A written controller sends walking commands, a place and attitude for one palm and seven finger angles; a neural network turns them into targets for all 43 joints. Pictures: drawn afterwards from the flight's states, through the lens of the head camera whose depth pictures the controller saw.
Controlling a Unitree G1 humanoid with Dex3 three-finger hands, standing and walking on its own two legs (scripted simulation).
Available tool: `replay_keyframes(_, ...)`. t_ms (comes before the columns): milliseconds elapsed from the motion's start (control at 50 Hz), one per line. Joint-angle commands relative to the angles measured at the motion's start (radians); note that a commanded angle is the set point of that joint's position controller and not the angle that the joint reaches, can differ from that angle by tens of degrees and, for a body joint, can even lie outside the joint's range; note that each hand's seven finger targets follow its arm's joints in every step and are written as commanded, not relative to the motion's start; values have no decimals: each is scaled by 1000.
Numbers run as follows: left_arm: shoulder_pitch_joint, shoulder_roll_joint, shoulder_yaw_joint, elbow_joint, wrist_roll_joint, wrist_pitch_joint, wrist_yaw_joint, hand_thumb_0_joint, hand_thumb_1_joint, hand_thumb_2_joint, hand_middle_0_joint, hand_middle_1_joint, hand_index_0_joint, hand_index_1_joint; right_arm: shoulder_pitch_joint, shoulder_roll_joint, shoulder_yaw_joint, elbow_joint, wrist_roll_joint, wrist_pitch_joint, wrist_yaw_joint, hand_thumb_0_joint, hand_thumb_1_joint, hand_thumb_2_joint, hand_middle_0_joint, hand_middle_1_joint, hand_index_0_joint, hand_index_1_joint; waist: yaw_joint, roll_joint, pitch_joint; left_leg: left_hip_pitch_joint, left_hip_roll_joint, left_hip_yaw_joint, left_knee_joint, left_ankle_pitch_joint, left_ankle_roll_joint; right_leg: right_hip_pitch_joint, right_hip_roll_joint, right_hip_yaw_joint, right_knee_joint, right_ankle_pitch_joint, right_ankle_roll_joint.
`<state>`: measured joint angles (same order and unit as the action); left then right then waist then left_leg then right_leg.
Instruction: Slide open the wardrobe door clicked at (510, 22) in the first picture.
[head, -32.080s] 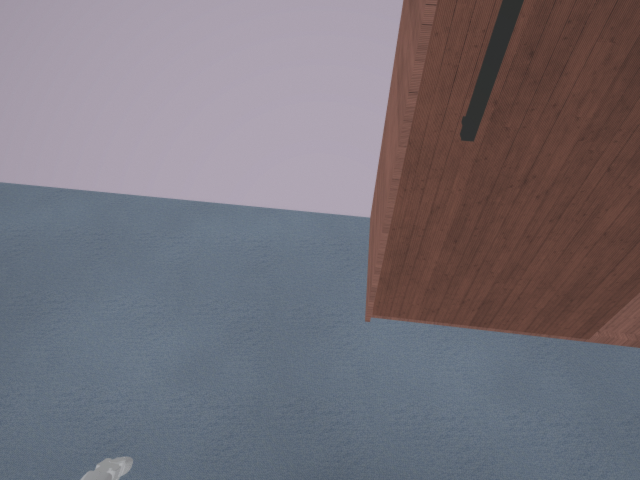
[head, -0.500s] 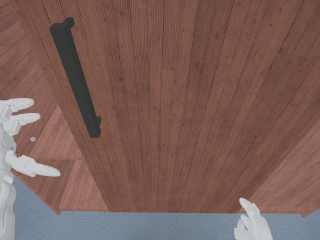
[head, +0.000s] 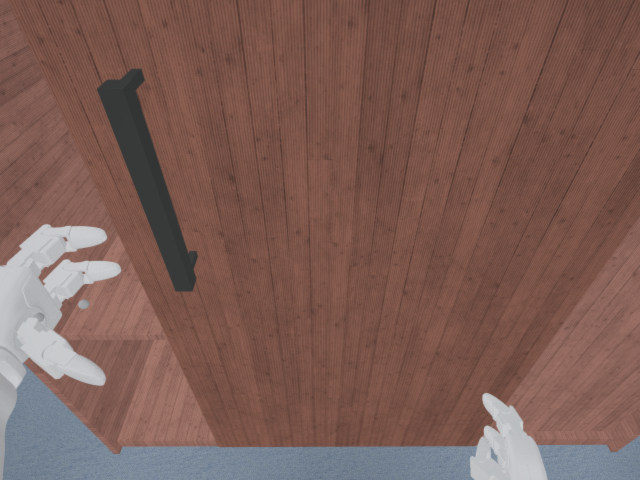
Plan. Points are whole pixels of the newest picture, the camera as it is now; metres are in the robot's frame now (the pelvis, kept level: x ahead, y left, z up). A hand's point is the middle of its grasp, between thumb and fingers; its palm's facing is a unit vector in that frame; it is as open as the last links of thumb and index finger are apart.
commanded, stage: draw the hand back to the body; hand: left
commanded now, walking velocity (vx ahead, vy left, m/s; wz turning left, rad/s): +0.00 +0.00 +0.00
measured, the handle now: (163, 194) +0.37 +0.24 +0.20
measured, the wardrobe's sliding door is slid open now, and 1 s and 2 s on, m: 0.30 0.30 0.30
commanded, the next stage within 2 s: step back with the hand held close in 1.32 s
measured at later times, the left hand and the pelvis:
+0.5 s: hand (74, 324) +0.21 +0.28 +0.15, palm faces +0.49 -0.81 -0.33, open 13.1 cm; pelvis +0.01 -0.01 +0.00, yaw +0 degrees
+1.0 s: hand (109, 302) +0.23 +0.25 +0.17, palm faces +0.40 -0.84 -0.37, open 8.3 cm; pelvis +0.04 +0.00 +0.01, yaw -2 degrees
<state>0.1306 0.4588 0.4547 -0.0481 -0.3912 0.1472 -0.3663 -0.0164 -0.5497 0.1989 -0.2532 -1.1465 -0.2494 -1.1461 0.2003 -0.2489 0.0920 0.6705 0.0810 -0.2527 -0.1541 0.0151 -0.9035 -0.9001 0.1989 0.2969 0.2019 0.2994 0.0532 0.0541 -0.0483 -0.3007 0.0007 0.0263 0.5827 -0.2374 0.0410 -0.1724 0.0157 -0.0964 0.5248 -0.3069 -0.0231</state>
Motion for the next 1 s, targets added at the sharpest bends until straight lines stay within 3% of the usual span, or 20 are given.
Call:
replay_keyframes(0,-32,284,236,-180,-51,-45,16,0,-550,200,-250,-1150,-250,-1150,-158,-126,-58,-191,0,-73,19,0,-900,-900,200,300,200,300,47,-16,-74,117,20,-96,-102,83,-16,-84,-8,55,-108,116,-6)
replay_keyframes(20,-4,237,214,-181,-65,-38,19,0,-550,200,-250,-1150,-250,-1150,-158,-123,-60,-201,3,-73,26,0,-900,-900,200,300,200,300,40,-21,-67,107,18,-89,-98,75,-18,-99,-14,57,-104,113,-3)
replay_keyframes(80,-21,218,204,-219,-68,-15,32,0,-550,200,-250,-1150,-250,-1150,-159,-128,-68,-213,9,-69,33,0,-900,-900,200,300,200,300,28,29,-67,117,19,-78,-94,48,-21,-124,-17,65,-106,82,4)
replay_keyframes(140,-31,176,131,-349,-43,-28,44,0,-514,218,-249,-1129,-249,-1129,-152,-124,-70,-222,8,-83,37,0,-900,-900,200,300,200,300,13,79,-79,157,20,-73,-88,65,-13,-135,-15,63,-102,103,4)
replay_keyframes(220,-88,198,111,-454,-22,-74,56,0,-369,287,-244,-1044,-244,-1044,-137,-128,-69,-206,0,-106,21,0,-900,-900,200,300,200,300,-3,60,-81,172,17,-81,-91,41,-3,-142,-8,61,-112,79,10)
replay_keyframes(240,-90,329,151,-480,175,-145,261,0,-332,305,-242,-1023,-242,-1023,-133,-136,-88,-192,-44,-91,40,0,-900,-900,200,300,200,300,28,61,35,95,12,-80,-93,-11,-9,-164,-20,111,-192,26,-1)
replay_keyframes(260,-15,183,72,-402,188,-165,339,0,-296,322,-241,-1001,-241,-1001,-135,-126,-87,-180,-46,-85,44,0,-900,-900,200,300,200,300,0,10,85,87,17,-72,-95,-55,-17,-190,-41,101,-208,-19,-2)
replay_keyframes(280,41,137,47,-362,196,-171,374,0,-260,340,-240,-980,-240,-980,-131,-122,-87,-180,-42,-77,46,0,-900,-900,200,300,200,300,-3,-43,105,84,21,-76,-93,-84,-19,-200,-45,101,-206,-50,0)
replay_keyframes(300,36,160,60,-391,223,-194,406,0,-224,357,-239,-959,-239,-959,-130,-129,-96,-168,-45,-62,46,0,-900,-900,200,300,200,300,6,-56,86,105,22,-65,-90,-68,-12,-181,-49,107,-223,-47,-3)
replay_keyframes(320,44,155,54,-400,237,-216,428,0,-188,375,-237,-938,-237,-938,-125,-120,-99,-166,-47,-50,46,0,-900,-900,200,300,200,300,1,3,43,132,20,-56,-92,-55,-11,-158,-55,110,-214,-35,-3)
replay_keyframes(380,71,146,41,-476,263,-270,469,0,-79,428,-234,-874,-234,-874,-133,-108,-99,-166,-56,-39,53,0,-900,-900,200,300,200,300,13,90,-46,191,20,-53,-121,-18,-9,-94,-56,100,-179,24,-4)
replay_keyframes(400,91,143,39,-472,271,-279,479,0,-43,445,-232,-853,-232,-853,-128,-114,-100,-157,-60,-36,53,0,-900,-900,200,300,200,300,15,81,-51,198,23,-57,-132,2,-6,-76,-53,93,-174,52,-5)
replay_keyframes(440,83,125,12,-509,279,-294,491,0,30,480,-230,-810,-230,-810,-130,-108,-99,-163,-62,-28,58,0,-900,-900,200,300,200,300,12,96,-74,217,27,-63,-150,18,-9,-55,-49,87,-162,75,-4)
replay_keyframes(520,149,96,-3,-434,287,-296,499,0,175,550,-225,-725,-225,-725,-135,-108,-103,-155,-66,-3,58,0,-900,-900,200,300,200,300,11,-40,-8,208,35,-59,-163,85,-1,-46,-41,76,-171,132,2)
replay_keyframes(560,153,105,6,-443,290,-299,496,0,248,585,-223,-683,-223,-683,-144,-106,-106,-161,-64,14,60,0,-900,-900,200,300,200,300,15,-71,-4,217,37,-54,-169,104,1,-43,-41,76,-169,149,5)
replay_keyframes(640,190,103,4,-497,294,-303,488,0,393,655,-218,-598,-218,-598,-144,-101,-108,-171,-66,39,70,0,-900,-900,200,300,200,300,26,-10,-49,246,35,-49,-170,198,-3,7,-44,77,-153,242,1)
replay_keyframes(720,245,88,-4,-531,299,-306,488,0,538,725,-213,-512,-213,-512,-142,-92,-107,-174,-70,50,75,0,-900,-900,200,300,200,300,26,37,-44,260,41,-47,-171,250,-9,19,-42,74,-157,274,-3)
replay_keyframes(800,258,99,5,-558,300,-299,487,0,682,795,-207,-427,-207,-427,-145,-95,-108,-183,-73,61,77,0,-900,-900,200,300,200,300,28,-5,-26,260,44,-48,-174,278,-10,18,-37,69,-165,293,0)
replay_keyframes(920,285,66,-23,-566,299,-290,480,0,900,900,-200,-300,-200,-300,-136,-88,-111,-192,-72,84,79,0,-900,-900,200,300,200,300,20,12,-35,274,43,-34,-165,311,-10,20,-38,72,-164,331,3)
replay_keyframes(980,264,75,-17,-576,299,-289,480,0,900,900,-200,-300,-200,-300,-140,-88,-111,-197,-71,92,81,0,-900,-900,200,300,200,300,20,-2,-34,270,43,-39,-172,277,-13,16,-35,70,-169,301,3)
